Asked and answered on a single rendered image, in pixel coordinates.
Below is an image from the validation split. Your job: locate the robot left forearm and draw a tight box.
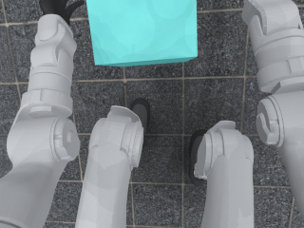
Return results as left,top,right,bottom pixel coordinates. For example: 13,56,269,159
7,13,77,159

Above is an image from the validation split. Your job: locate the left robot hand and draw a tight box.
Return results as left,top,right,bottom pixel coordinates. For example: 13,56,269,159
39,0,85,26

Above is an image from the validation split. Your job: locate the robot left upper arm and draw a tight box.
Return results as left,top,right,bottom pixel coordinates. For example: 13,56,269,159
0,116,81,228

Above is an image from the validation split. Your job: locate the robot right forearm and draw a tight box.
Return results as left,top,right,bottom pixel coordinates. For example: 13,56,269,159
241,0,304,95

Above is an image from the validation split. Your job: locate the right robot shin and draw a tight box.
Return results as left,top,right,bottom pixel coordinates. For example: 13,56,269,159
194,121,254,180

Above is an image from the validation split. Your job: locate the carton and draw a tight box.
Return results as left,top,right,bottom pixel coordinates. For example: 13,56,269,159
86,0,198,67

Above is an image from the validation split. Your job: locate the robot right upper arm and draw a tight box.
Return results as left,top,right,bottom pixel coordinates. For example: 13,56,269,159
256,90,304,221

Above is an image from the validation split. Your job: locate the robot right thigh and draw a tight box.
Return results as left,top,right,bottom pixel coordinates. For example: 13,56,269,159
199,128,255,228

